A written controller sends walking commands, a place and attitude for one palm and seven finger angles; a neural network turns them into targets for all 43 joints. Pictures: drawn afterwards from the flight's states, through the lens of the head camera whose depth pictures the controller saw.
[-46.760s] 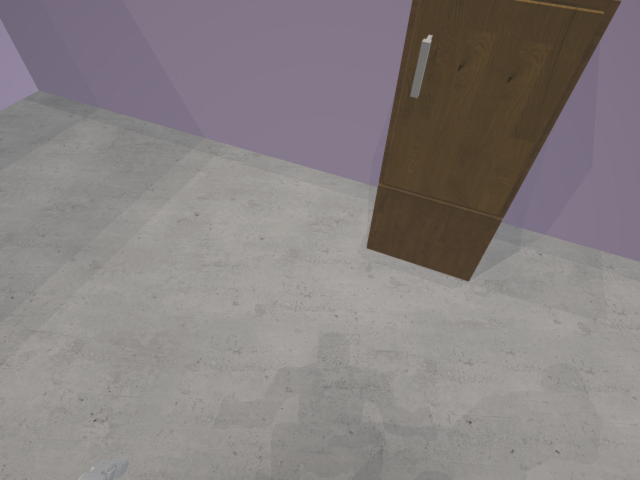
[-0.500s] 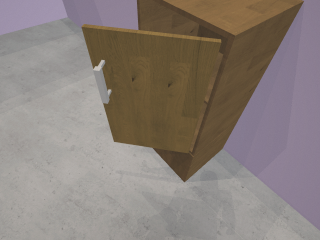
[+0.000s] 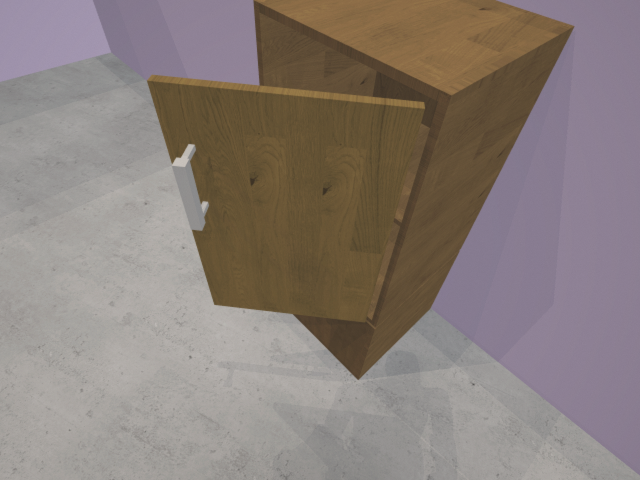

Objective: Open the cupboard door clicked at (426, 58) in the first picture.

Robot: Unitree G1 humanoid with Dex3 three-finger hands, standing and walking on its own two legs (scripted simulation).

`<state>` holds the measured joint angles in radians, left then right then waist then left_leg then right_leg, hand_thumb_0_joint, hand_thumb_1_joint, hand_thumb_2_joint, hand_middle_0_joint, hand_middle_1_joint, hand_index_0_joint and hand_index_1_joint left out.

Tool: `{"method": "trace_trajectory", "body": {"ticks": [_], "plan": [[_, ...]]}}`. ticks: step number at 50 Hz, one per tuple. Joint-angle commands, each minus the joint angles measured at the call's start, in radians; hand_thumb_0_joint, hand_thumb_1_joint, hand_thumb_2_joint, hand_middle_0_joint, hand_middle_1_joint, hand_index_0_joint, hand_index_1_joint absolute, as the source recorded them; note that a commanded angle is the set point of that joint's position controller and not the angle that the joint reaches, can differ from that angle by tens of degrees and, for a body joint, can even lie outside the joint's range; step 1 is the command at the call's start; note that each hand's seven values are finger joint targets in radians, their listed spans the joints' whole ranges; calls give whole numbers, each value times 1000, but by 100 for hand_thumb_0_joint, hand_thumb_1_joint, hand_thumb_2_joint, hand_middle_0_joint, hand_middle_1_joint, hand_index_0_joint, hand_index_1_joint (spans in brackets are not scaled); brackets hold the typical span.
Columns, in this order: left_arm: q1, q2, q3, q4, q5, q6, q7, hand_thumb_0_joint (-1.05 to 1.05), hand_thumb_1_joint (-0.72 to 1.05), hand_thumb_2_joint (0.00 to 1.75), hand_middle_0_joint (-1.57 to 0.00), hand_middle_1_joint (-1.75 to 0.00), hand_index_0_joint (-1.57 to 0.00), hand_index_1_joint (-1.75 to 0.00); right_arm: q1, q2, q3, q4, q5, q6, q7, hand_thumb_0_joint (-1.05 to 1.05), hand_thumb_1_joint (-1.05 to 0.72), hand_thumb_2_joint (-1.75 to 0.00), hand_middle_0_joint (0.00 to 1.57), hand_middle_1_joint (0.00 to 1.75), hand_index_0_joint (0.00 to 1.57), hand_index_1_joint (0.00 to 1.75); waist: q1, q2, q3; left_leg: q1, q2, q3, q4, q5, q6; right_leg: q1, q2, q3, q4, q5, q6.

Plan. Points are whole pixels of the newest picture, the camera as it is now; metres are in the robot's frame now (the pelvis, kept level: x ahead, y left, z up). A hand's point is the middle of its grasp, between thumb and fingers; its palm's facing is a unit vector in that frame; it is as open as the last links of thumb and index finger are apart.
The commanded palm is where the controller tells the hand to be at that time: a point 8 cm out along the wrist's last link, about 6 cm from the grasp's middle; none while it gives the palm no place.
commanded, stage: come to a stop and stand still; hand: left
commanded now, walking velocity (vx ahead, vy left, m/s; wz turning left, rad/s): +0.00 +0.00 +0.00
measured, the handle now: (194, 188) +0.54 +0.24 +0.03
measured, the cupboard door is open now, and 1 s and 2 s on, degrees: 41 41 41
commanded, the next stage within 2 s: look again from close up in 0.38 s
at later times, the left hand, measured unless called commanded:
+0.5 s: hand out of the picture +0.01 +0.15 -0.18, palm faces +0.04 -0.98 -0.19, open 7.4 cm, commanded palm none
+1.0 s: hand out of the picture -0.02 +0.16 -0.18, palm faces +0.01 -0.98 -0.21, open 7.4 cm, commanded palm none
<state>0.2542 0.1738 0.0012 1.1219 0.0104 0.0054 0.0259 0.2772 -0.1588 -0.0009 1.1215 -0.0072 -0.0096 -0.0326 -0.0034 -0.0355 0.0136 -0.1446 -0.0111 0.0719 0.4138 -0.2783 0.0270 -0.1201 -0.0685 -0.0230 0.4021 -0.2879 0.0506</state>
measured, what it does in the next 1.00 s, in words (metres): stands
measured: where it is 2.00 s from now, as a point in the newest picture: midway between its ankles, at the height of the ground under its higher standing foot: outside the picture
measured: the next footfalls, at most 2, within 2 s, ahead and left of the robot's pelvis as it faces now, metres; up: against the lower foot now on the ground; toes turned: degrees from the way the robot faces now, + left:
none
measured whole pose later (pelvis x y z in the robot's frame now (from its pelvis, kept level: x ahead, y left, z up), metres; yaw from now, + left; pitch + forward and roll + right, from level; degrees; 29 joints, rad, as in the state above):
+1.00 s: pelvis -0.03 -0.02 +0.00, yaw +0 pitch -1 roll +0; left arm 0.28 0.18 -0.02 1.08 0.01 0.00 0.03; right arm 0.25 -0.18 0.01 1.07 -0.01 -0.01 -0.02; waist 0.00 0.00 0.03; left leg -0.19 0.02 0.06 0.48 -0.27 0.00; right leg -0.18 -0.04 -0.03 0.50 -0.30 0.01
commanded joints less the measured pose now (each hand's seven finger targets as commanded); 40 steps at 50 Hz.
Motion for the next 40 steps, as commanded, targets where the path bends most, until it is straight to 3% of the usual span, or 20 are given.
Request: {"method": "trace_trajectory", "body": {"ticks": [1, 12, 23, 24, 25, 26, 27, 28, 30, 32, 37, 40], "plan": [[60, 90, 19, -23, -5, -14, 8, 0, 90, 90, -20, -30, -20, -30, 71, -107, -20, -15, -5, -15, -11, 0, -90, -90, 20, 30, 20, 30, 7, 59, 10, 15, 108, -97, -64, 387, -14, -3, -46, 29, -25, 260, -62], [56, 75, 20, -21, -5, -15, 14, 0, 90, 90, -20, -30, -20, -30, 106, -84, -21, 12, -5, -12, -14, 0, -90, -90, 20, 30, 20, 30, 7, 16, 47, 1, 104, -93, -65, 368, -15, 9, -46, 18, -35, 290, -66], [74, 72, 18, -17, -5, -22, 15, 0, 90, 90, -20, -30, -20, -30, 96, -75, -22, 15, -5, -10, -15, 0, -90, -90, 20, 30, 20, 30, 0, 39, 33, 23, 104, -88, -55, 359, -19, 5, -49, 27, -46, 328, -69], [130, 94, 12, -5, 18, -55, 57, 0, 90, 90, -20, -30, -20, -30, 6, -115, -20, -66, 7, -28, 1, 0, -90, -90, 20, 30, 20, 30, 25, 37, 72, -60, 119, -61, 165, 545, -35, -68, -80, 79, -3, 672, -52], [117, 124, 24, -47, 10, -58, 52, 0, 90, 90, -20, -30, -20, -30, 70, -76, -20, -88, -6, -26, 7, 0, -90, -90, 20, 30, 20, 30, -13, 65, 6, -77, 95, -76, 130, 305, -19, 3, -101, 63, 52, 632, -84], [91, 105, 16, -51, 6, -56, 43, 0, 90, 90, -20, -30, -20, -30, 73, -71, -21, -81, -6, -27, 3, 0, -90, -90, 20, 30, 20, 30, -13, 97, 12, -71, 97, -77, 81, 292, -9, -17, -87, 55, 77, 555, -91], [98, 103, 12, -47, 6, -61, 38, 0, 90, 90, -20, -30, -20, -30, 86, -69, -13, -76, -10, -34, 6, 0, -90, -90, 20, 30, 20, 30, -4, 128, -41, -51, 102, -78, 94, 411, -10, 9, -73, 46, 93, 552, -94], [109, 100, 14, -54, 2, -60, 37, 0, 90, 90, -20, -30, -20, -30, 98, -84, -14, -82, -7, -33, 5, 0, -90, -90, 20, 30, 20, 30, -10, 92, -100, -11, 114, -89, 106, 463, -2, 22, -56, 34, 104, 493, -96], [111, 87, 13, -58, -1, -56, 36, 0, 90, 90, -20, -30, -20, -30, 93, -109, -19, -94, -4, -34, 0, 0, -90, -90, 20, 30, 20, 30, -11, 67, -135, 30, 126, -94, 125, 572, 7, 20, -41, 17, 128, 456, -91], [101, 80, 9, -60, 1, -48, 35, 0, 90, 90, -20, -30, -20, -30, 70, -107, -18, -101, -5, -31, -4, 0, -90, -90, 20, 30, 20, 30, -5, 64, -67, 10, 124, -89, 110, 553, 12, -19, -35, 18, 120, 411, -87], [77, 87, 4, -69, 4, -29, 23, 0, 90, 90, -20, -30, -20, -30, 24, -101, -11, -109, -4, -15, 3, 0, -90, -90, 20, 30, 20, 30, -1, 14, 106, -87, 103, -96, 15, 206, 10, -103, -25, 40, 48, 182, -81], [72, 102, 4, -75, 2, -22, 16, 0, 90, 90, -20, -30, -20, -30, 7, -109, -8, -107, -5, -12, 9, 0, -90, -90, 20, 30, 20, 30, 4, 12, 125, -102, 95, -99, -24, 68, 8, -133, -24, 61, 8, 26, -77]]}}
